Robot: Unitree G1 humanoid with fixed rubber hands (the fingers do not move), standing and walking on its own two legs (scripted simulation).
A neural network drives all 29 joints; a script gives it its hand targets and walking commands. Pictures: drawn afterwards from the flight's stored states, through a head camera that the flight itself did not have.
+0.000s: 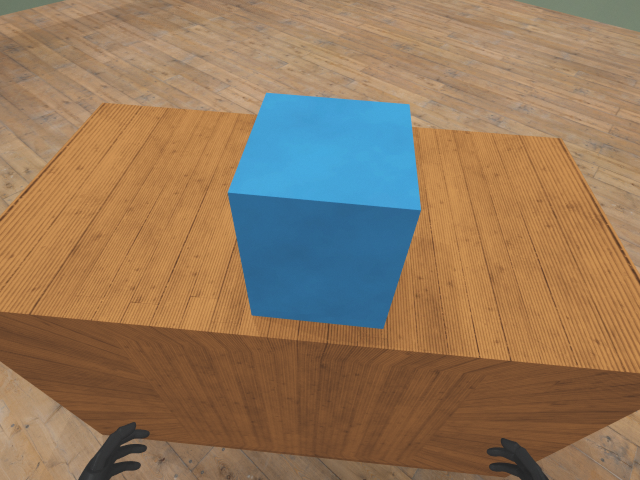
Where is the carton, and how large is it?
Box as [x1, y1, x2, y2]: [228, 93, 420, 328]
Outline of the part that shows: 266,93 228,190 228,196 252,315 382,328 420,211 409,104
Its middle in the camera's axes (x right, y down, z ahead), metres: +0.01 -0.03 +0.56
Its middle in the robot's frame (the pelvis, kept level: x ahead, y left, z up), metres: +0.46 -0.01 +0.08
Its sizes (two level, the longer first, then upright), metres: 0.210 0.200 0.250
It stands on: a pedestal, 0.70 m high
